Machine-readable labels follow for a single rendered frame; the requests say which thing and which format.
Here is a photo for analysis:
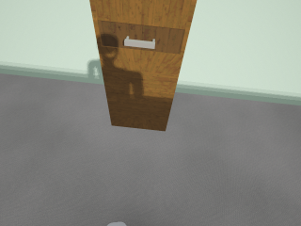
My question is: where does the handle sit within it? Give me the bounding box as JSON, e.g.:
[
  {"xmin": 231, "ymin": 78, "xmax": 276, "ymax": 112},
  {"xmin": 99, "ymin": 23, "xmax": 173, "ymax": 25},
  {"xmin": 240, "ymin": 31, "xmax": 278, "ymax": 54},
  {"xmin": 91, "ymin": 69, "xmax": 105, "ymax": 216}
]
[{"xmin": 124, "ymin": 36, "xmax": 155, "ymax": 49}]

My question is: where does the drawer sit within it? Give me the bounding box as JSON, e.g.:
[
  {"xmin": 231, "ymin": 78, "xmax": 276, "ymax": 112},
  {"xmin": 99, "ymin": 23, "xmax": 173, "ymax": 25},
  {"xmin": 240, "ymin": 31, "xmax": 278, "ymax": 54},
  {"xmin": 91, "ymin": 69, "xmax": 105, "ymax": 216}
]
[{"xmin": 99, "ymin": 20, "xmax": 184, "ymax": 54}]

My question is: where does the cabinet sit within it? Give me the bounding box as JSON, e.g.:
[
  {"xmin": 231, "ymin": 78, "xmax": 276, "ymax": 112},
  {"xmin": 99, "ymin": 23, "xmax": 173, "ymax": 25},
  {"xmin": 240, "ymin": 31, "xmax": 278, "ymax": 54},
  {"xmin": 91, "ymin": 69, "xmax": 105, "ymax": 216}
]
[{"xmin": 89, "ymin": 0, "xmax": 198, "ymax": 132}]

